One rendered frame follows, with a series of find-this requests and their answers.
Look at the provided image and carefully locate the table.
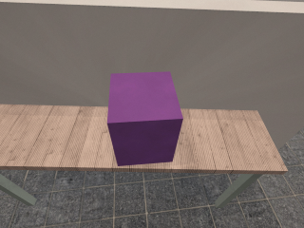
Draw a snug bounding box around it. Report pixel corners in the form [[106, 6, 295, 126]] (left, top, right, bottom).
[[0, 104, 288, 209]]

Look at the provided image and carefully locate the carton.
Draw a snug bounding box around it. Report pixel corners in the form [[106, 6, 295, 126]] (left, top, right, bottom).
[[107, 71, 183, 166]]

